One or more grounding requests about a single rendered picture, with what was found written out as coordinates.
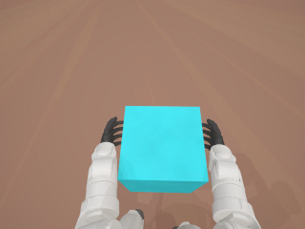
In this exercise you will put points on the robot right shin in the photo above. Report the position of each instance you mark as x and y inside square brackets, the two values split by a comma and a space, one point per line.
[184, 223]

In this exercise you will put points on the carton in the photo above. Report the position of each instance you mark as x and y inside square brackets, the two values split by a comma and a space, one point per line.
[162, 150]

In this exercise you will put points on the right robot forearm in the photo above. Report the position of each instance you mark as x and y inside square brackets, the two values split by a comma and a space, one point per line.
[229, 197]

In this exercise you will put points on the left robot forearm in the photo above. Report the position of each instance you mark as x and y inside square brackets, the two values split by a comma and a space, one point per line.
[101, 192]

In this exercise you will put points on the robot left hand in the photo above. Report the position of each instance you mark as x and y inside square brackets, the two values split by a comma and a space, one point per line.
[109, 131]

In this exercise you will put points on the robot right hand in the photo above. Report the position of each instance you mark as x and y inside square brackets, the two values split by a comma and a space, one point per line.
[215, 137]

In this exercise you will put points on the left robot upper arm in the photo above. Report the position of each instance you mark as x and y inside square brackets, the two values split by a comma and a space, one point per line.
[108, 223]

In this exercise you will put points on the robot left foot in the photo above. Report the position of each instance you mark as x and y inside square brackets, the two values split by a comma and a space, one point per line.
[140, 213]

